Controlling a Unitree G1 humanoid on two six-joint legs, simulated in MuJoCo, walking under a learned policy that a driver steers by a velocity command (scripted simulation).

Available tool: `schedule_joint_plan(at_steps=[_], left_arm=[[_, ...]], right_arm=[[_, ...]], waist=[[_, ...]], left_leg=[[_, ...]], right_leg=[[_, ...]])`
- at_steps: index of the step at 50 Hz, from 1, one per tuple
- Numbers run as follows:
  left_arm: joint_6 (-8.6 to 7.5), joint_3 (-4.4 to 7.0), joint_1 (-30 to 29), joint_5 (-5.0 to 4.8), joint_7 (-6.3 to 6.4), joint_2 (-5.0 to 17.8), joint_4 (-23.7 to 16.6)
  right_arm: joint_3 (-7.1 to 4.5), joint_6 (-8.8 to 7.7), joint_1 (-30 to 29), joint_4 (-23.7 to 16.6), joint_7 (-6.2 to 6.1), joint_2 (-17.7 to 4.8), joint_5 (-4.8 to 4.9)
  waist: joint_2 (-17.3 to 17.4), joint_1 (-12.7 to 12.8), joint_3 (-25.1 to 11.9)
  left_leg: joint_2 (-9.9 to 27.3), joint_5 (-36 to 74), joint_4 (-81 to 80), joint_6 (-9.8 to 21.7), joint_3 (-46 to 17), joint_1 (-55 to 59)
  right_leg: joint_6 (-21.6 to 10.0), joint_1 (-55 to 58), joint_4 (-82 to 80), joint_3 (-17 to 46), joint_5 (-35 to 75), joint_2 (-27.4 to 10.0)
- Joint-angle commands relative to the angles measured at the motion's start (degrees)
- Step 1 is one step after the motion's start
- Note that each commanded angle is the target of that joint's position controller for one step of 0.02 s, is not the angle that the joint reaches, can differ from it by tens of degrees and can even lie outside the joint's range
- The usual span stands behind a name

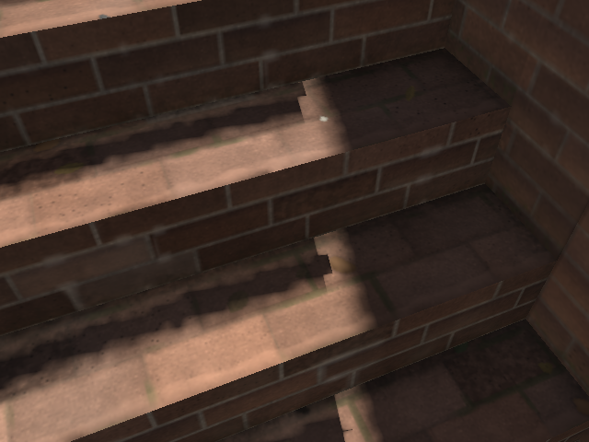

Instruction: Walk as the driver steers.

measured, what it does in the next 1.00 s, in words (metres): stands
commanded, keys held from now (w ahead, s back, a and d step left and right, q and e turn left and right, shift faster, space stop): w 1.00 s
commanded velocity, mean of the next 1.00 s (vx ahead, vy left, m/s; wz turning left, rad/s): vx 0.50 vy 0.00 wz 0.00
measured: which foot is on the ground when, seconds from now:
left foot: down 0.00-1.00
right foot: down 0.00-1.00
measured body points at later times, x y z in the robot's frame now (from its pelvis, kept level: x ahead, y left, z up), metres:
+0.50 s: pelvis +0.00 +0.00 +0.00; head +0.00 +0.00 +0.45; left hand +0.11 +0.22 -0.14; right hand +0.10 -0.22 -0.14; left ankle -0.02 +0.11 -0.75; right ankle -0.03 -0.07 -0.75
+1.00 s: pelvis +0.00 +0.00 +0.00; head +0.00 +0.00 +0.45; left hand +0.09 +0.22 -0.14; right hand +0.09 -0.23 -0.14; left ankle -0.02 +0.11 -0.75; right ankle -0.03 -0.07 -0.75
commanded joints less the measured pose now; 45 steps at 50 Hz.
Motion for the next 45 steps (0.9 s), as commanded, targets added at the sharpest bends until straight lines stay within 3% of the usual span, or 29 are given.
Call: schedule_joint_plan(at_steps=[1, 24, 45], left_arm=[[-0.93, 0.74, -2.1, -0.06, 0.15, 4.2, -2.7], [-1.27, -0.32, -0.5, -0.40, 0.32, 6.0, 5.4], [-1.28, -1.30, -0.1, -0.60, 0.33, 7.3, 8.9]], right_arm=[[-0.77, -0.95, -1.9, -2.5, -0.14, -4.1, 0.06], [0.07, -1.28, -1.8, 7.8, -0.38, -5.9, 0.67], [0.81, -1.28, -2.1, 12.4, -0.43, -7.1, 0.99]], waist=[[0.0, 0.0, -2.3], [-0.2, 0.2, -0.7], [-0.1, 0.2, -0.1]], left_leg=[[5.4, 9.4, -1.9, 1.1, -5.9, 2.8], [5.6, 9.2, -3.3, 1.6, -5.9, 3.5], [6.1, 9.7, -4.4, 1.6, -6.2, 4.0]], right_leg=[[0.8, -1.4, -2.7, 7.3, 16.9, -9.1], [0.2, -0.2, -4.0, 7.8, 17.0, -9.4], [0.3, 0.8, -5.0, 8.2, 18.0, -9.8]])
Keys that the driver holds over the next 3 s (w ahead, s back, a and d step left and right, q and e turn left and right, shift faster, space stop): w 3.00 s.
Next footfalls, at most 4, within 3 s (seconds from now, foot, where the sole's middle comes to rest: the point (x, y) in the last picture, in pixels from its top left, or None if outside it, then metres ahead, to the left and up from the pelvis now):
none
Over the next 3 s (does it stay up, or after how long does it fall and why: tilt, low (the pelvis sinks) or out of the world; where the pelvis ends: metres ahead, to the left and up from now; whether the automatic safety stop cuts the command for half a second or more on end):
stays up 0.01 -0.01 0.00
